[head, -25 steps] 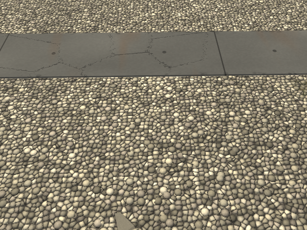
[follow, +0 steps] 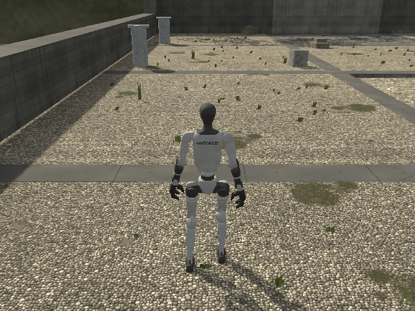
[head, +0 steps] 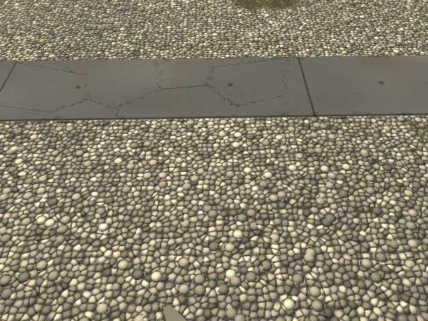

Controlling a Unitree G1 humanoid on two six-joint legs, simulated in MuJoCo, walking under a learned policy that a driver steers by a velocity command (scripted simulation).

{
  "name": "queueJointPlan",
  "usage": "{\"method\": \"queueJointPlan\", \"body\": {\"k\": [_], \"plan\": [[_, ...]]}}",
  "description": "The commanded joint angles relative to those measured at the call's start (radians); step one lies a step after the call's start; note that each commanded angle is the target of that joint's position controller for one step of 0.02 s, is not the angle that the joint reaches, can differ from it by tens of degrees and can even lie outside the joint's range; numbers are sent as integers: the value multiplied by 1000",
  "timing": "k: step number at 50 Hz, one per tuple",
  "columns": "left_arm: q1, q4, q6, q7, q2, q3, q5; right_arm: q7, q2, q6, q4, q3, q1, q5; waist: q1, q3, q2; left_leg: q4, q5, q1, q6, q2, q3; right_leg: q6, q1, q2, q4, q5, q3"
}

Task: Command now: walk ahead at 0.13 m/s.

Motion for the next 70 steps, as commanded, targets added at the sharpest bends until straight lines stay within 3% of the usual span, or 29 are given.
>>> {"method": "queueJointPlan", "body": {"k": [1,3,5,7,12,16,19,22,25,27,28,29,30,31,33,36,38,41,43,45,46,47,48,49,51,53,56,64,70], "plan": [[-69,-51,-47,-10,60,8,6,-5,-167,-24,-34,-33,24,4,13,163,141,-263,-134,-207,140,156,-219,-4,-29,17,22,20,-60],[-18,-33,-53,-15,76,9,12,-1,-136,-31,-46,-27,-6,-2,33,135,88,-178,45,-224,86,95,-132,-16,68,-16,-53,223,-3],[4,-19,-43,-15,125,18,-8,-5,-66,-30,-30,-11,81,-16,2,54,-92,-35,136,-192,-11,-40,29,-76,153,-69,-88,458,95],[29,-10,-36,-15,114,10,-6,-12,-58,-20,-17,-5,116,-9,-1,-18,-77,-19,186,-141,-47,-27,14,-121,203,-132,-104,604,178],[8,-7,-26,-16,123,8,-9,-10,-83,7,-4,-2,113,-5,4,-80,-31,-74,341,-63,-38,-12,6,-81,251,-92,-60,790,93],[-8,-3,-10,-7,110,7,-9,-5,-79,14,2,0,96,-5,8,-56,-10,-106,366,-57,-31,-8,13,-68,241,-71,-75,691,62],[13,14,2,-2,112,17,-23,-5,-59,17,2,1,82,1,18,-19,-20,-76,11,-108,10,-47,53,-81,193,-42,-108,69,53],[41,9,-19,-7,132,25,-24,-5,-41,-9,-32,4,38,7,38,133,-93,10,-137,-239,54,-49,51,-134,68,-129,-241,-390,220],[62,0,-52,-16,164,31,-18,9,-36,-50,-53,0,39,12,25,136,-152,66,-70,-252,101,-45,34,-202,57,-233,-311,-394,411],[-59,-48,-66,-21,146,25,-23,22,-37,-68,-24,-7,127,10,-48,116,-102,-51,13,-84,136,-26,2,-163,-49,-181,-218,-192,293],[-159,-87,-78,-25,113,17,-27,23,-70,-72,19,-21,242,13,-104,96,-1,-138,134,108,154,25,-76,-103,-202,-96,-37,10,124],[-209,-122,-100,-33,56,3,-20,25,-172,-72,64,-54,353,20,-123,70,224,-223,279,286,194,160,-300,-15,-388,37,245,120,-99],[-256,-142,-115,-37,75,3,-10,35,-177,-75,58,-56,375,15,-145,128,261,-273,457,325,251,322,-479,3,-582,6,382,-194,-100],[-267,-154,-122,-43,79,7,-20,36,-136,-79,48,-43,350,-1,-114,161,163,-261,514,358,271,351,-487,-4,-687,-52,524,-250,-41],[-249,-168,-123,-49,50,-3,-40,42,-122,-76,28,-40,298,-3,-83,166,100,-282,522,422,252,328,-391,-17,-819,-105,621,-169,-29],[-281,-208,-122,-65,23,-16,-29,34,-64,-62,-17,-18,189,-8,-42,184,88,-400,477,195,181,216,-195,-6,-603,-115,383,47,-68],[-306,-227,-113,-77,-2,-29,-16,22,-102,-69,-44,-26,151,-10,-32,166,113,-479,458,-16,163,140,-75,2,-281,-61,166,246,-116],[-300,-257,-96,-68,69,-10,-22,20,-158,-83,-30,-49,189,10,4,141,146,-463,653,56,160,178,-57,-34,-152,-22,55,268,-113],[-221,-254,-93,-59,118,14,-25,22,-167,-74,-24,-59,192,10,66,58,174,-300,998,161,131,206,-36,-73,-51,14,8,239,-121],[57,-170,-81,-49,187,58,-36,21,-168,-58,-40,-60,169,-4,197,-105,171,54,1113,64,86,164,-3,-117,313,19,-32,255,-103],[228,-133,-73,-38,261,77,-24,25,-116,-60,-71,-42,167,-28,233,-238,12,396,693,-196,60,89,7,-171,620,-196,-25,168,169],[272,-112,-80,-52,280,67,5,33,53,-82,-74,-5,295,1,132,-412,-274,726,-130,-439,27,-102,-92,-325,762,-431,-256,-98,714],[199,-110,-94,-59,203,44,-3,38,-43,-108,-91,-30,185,35,145,-271,-216,867,-128,-533,50,-67,-176,-290,628,-396,-382,-149,774],[102,-123,-105,-60,154,29,-8,39,-92,-117,-128,-46,87,58,110,-105,-157,878,-44,-596,73,-14,-130,-253,460,-378,-390,-95,597],[-30,-139,-124,-69,96,10,9,23,-100,-107,-133,-63,24,35,33,-5,-13,781,109,-477,95,84,-97,-188,169,-296,-431,105,335],[-36,-119,-132,-65,75,4,19,20,-56,-69,-119,-66,93,38,-19,-3,-82,723,131,-385,98,118,-107,-183,63,-267,-487,103,219],[11,-86,-140,-44,111,8,18,14,-72,-44,-158,-78,11,30,-24,66,-82,631,186,-470,78,124,-111,-187,18,-262,-553,109,118],[127,-77,-130,-2,156,11,19,55,-56,-59,-253,-70,-258,15,54,86,-30,246,523,-620,47,84,-50,-144,201,-256,-555,296,-88],[220,-68,-85,0,194,24,2,104,-48,-60,-359,-52,-396,20,93,111,-38,82,353,-656,88,46,49,-119,439,-318,-419,507,-164]]}}
Next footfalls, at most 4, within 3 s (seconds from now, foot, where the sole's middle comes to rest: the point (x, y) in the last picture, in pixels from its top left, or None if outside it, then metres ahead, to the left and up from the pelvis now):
0.90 right None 0.34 -0.11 -0.77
1.48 left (169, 292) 0.63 0.17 -0.77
2.00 right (193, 206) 0.97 0.10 -0.77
2.50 left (124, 172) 1.15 0.39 -0.77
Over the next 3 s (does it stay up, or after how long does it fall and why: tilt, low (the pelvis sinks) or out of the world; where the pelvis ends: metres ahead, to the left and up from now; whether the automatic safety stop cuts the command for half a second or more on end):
stays up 1.20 0.25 0.00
